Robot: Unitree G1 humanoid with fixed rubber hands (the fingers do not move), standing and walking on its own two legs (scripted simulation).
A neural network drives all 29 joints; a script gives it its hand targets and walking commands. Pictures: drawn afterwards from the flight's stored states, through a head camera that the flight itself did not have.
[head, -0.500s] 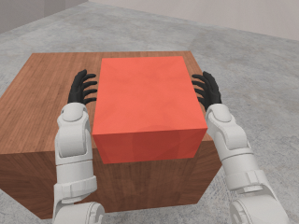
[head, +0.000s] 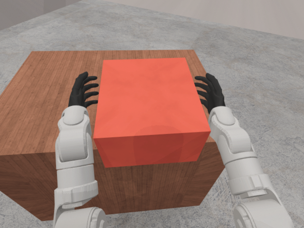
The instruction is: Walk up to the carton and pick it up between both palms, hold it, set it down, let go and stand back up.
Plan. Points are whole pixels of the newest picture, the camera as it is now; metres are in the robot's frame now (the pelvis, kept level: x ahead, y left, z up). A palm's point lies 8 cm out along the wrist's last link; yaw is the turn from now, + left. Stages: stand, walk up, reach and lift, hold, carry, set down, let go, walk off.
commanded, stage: hold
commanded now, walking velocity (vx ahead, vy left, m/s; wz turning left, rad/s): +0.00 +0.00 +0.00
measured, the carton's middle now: (148, 108) +0.40 +0.00 +0.12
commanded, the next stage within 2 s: none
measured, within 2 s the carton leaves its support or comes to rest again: neither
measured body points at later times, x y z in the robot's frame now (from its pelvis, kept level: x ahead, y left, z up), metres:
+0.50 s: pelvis +0.00 +0.00 +0.00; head -0.02 +0.03 +0.45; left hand +0.37 +0.17 +0.18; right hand +0.37 -0.16 +0.17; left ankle +0.02 +0.13 -0.75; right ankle +0.00 -0.11 -0.75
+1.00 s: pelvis +0.00 +0.00 +0.00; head -0.02 +0.03 +0.45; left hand +0.37 +0.17 +0.18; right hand +0.37 -0.16 +0.17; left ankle +0.02 +0.13 -0.75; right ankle +0.00 -0.11 -0.75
